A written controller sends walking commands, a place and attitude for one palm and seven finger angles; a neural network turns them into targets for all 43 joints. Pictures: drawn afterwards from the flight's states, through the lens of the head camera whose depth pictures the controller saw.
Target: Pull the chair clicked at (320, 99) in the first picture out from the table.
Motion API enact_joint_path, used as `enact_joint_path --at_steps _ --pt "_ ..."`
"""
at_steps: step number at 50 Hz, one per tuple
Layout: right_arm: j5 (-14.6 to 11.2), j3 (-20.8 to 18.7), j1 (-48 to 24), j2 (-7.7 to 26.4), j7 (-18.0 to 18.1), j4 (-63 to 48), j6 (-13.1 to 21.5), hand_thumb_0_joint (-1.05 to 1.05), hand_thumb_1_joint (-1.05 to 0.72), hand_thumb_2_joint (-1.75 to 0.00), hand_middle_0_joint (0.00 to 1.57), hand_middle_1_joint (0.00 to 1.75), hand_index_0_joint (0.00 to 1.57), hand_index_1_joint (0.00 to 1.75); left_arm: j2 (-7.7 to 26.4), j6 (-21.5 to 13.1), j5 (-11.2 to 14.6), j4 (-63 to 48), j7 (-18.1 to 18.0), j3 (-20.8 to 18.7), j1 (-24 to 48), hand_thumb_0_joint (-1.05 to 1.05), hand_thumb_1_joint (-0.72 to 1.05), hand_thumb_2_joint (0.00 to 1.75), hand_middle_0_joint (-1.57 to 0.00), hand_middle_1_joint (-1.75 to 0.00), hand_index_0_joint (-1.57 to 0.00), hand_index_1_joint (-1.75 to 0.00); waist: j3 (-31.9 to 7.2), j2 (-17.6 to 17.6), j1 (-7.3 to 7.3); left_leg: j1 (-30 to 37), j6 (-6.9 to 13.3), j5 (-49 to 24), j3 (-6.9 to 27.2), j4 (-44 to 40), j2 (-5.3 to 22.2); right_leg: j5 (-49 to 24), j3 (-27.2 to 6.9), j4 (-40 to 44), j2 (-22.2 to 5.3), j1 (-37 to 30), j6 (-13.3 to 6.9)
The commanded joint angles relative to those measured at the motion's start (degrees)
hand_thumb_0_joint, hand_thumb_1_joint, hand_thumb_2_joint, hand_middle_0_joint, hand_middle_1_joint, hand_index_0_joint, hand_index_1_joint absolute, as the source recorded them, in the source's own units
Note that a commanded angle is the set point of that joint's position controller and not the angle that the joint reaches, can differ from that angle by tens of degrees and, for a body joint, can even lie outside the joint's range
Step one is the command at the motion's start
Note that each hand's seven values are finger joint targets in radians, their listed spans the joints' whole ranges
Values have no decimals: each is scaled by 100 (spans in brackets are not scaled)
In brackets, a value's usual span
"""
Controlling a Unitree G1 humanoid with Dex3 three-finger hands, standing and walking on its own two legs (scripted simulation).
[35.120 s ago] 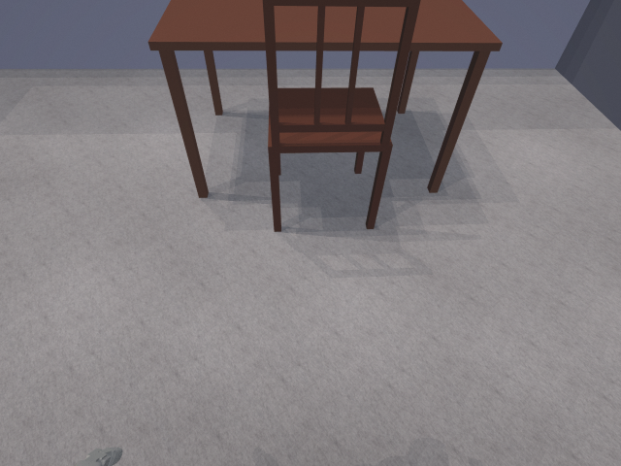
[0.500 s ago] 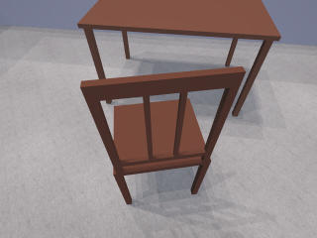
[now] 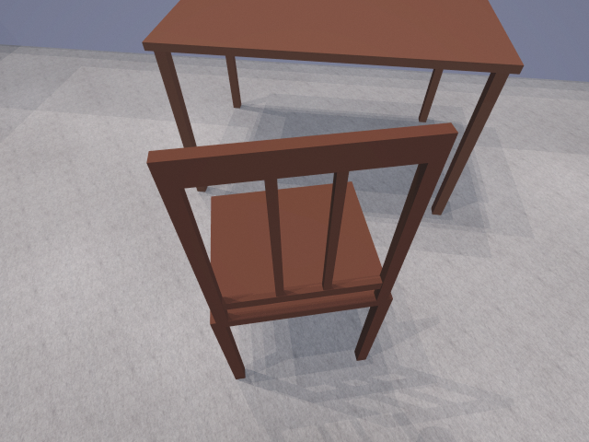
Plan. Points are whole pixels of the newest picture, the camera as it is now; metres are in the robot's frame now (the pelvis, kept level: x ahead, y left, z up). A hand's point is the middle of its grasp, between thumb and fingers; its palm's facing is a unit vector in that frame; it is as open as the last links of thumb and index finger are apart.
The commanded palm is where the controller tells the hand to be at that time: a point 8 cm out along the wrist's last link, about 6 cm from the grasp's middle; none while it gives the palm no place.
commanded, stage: stand and wait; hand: left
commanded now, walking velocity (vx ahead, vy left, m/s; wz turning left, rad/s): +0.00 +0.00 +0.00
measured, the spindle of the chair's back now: (276, 246) +0.45 +0.06 -0.06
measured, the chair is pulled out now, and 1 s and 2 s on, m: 0.54 0.54 0.54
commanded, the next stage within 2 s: none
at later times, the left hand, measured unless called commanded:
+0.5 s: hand out of the picture +0.00 +0.17 -0.17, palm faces +0.05 -0.98 -0.21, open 7.3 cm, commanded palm none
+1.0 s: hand out of the picture +0.00 +0.17 -0.17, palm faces +0.05 -0.98 -0.21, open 7.3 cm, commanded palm none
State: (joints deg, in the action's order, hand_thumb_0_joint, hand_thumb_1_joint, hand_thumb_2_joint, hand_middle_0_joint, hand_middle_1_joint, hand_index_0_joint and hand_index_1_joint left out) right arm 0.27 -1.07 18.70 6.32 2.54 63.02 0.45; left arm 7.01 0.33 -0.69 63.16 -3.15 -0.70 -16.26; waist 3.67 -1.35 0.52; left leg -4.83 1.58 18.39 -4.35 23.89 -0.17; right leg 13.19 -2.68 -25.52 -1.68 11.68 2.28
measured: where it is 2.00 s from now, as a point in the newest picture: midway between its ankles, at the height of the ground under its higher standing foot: outside the picture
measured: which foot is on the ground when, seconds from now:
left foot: down 0.00-1.00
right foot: down 0.00-1.00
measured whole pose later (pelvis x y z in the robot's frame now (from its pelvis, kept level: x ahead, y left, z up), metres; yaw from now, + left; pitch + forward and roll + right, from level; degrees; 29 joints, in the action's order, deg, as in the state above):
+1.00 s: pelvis +0.00 +0.00 +0.00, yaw +0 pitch -1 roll +0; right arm 0.2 -1.1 18.6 6.5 2.6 62.9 0.3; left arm 7.1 0.4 -0.7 62.8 -3.1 -1.0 -16.3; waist 3.7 -1.1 0.4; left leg -4.3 1.6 18.4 -4.0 23.5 -0.4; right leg 13.6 -2.3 -25.6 -2.0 11.2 2.3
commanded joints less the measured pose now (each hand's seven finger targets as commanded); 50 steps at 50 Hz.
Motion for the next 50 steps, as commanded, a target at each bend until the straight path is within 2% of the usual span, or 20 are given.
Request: enact_joint_path --at_steps 1,6,9,11,13,19,23,25,28,30,33,35,38,40,42,45,48,50 --pt "1 -60 636 434 6 -61 37 0 -90 -90 20 30 20 30 463 -71 22 -176 10 -60 -398 0 90 90 -20 -30 -20 -30 99 89 14 -64 175 -1749 581 -393 618 -1231 -223 314 -333 126 -480" --pt "2 -55 650 454 12 -72 35 0 -90 -90 20 30 20 30 466 -62 27 -185 14 -60 -378 0 90 90 -20 -30 -20 -30 119 4 23 -75 176 -1779 590 -409 628 -1181 -202 304 -326 126 -474" --pt "-4 -53 619 454 10 -86 28 0 -90 -90 20 30 20 30 476 -60 27 -177 15 -60 -375 0 90 90 -20 -30 -20 -30 132 106 7 -97 187 -1733 611 -406 622 -1170 -179 330 -319 90 -481" --pt "2 -51 615 467 8 -79 28 0 -90 -90 20 30 20 30 472 -54 27 -186 15 -53 -391 0 90 90 -20 -30 -20 -30 143 30 13 -80 188 -1679 607 -421 627 -1090 -205 329 -330 151 -473" --pt "1 -60 625 460 13 -82 39 0 -90 -90 20 30 20 30 463 -67 24 -183 14 -65 -408 0 90 90 -20 -30 -20 -30 64 41 8 -7 189 -1866 597 -392 620 -1236 -201 301 -333 113 -470" --pt "-3 -61 620 458 11 -92 24 0 -90 -90 20 30 20 30 482 -59 27 -206 11 -63 -373 0 90 90 -20 -30 -20 -30 161 94 13 -99 185 -1749 624 -420 619 -1156 -178 327 -320 105 -487" --pt "-4 -70 627 480 16 -80 39 0 -90 -90 20 30 20 30 472 -78 28 -189 9 -72 -409 0 90 90 -20 -30 -20 -30 -22 126 19 71 178 -2006 601 -356 622 -1361 -191 278 -344 68 -477" --pt "-6 -68 609 477 18 -76 27 0 -90 -90 20 30 20 30 474 -70 27 -197 4 -73 -392 0 90 90 -20 -30 -20 -30 97 73 25 6 172 -1944 594 -377 628 -1301 -185 294 -343 110 -492" --pt "-8 -67 619 470 19 -78 37 0 -90 -90 20 30 20 30 484 -70 26 -188 7 -79 -408 0 90 90 -20 -30 -20 -30 36 55 17 38 175 -2035 598 -368 624 -1337 -160 278 -350 65 -474" --pt "-1 -66 586 465 15 -81 20 0 -90 -90 20 30 20 30 473 -56 25 -190 6 -76 -411 0 90 90 -20 -30 -20 -30 188 5 0 -65 179 -1806 599 -419 620 -1149 -175 323 -345 134 -484" --pt "-6 -67 614 473 14 -72 37 0 -90 -90 20 30 20 30 491 -76 25 -183 9 -83 -426 0 90 90 -20 -30 -20 -30 -4 122 9 42 180 -1937 609 -377 616 -1310 -177 294 -349 43 -475" --pt "-4 -75 589 493 13 -87 19 0 -90 -90 20 30 20 30 476 -60 26 -200 5 -76 -384 0 90 90 -20 -30 -20 -30 185 87 15 -42 179 -1809 599 -425 624 -1168 -167 314 -341 142 -481" --pt "-6 -67 613 473 12 -85 30 0 -90 -90 20 30 20 30 486 -64 24 -199 9 -81 -400 0 90 90 -20 -30 -20 -30 104 91 13 -34 181 -1803 603 -419 622 -1166 -183 322 -333 96 -470" --pt "-3 -67 591 486 12 -86 20 0 -90 -90 20 30 20 30 499 -53 26 -208 7 -80 -393 0 90 90 -20 -30 -20 -30 196 -9 8 -79 183 -1750 595 -435 624 -1108 -187 316 -322 144 -480" --pt "-7 -67 621 491 16 -89 35 0 -90 -90 20 30 20 30 497 -62 25 -206 8 -89 -407 0 90 90 -20 -30 -20 -30 40 67 10 6 184 -1927 609 -399 627 -1230 -171 285 -326 59 -470" --pt "-4 -72 602 498 14 -99 20 0 -90 -90 20 30 20 30 480 -49 25 -213 9 -84 -375 0 90 90 -20 -30 -20 -30 214 95 11 -97 188 -1746 615 -445 624 -1097 -169 309 -326 147 -475" --pt "-3 -67 614 482 17 -82 37 0 -90 -90 20 30 20 30 489 -64 25 -198 8 -93 -433 0 90 90 -20 -30 -20 -30 23 3 2 33 191 -1899 611 -409 614 -1198 -177 298 -341 76 -471" --pt "-4 -70 609 503 15 -88 23 0 -90 -90 20 30 20 30 494 -58 28 -215 6 -88 -401 0 90 90 -20 -30 -20 -30 113 70 9 -18 184 -1853 596 -414 625 -1184 -160 297 -336 108 -480"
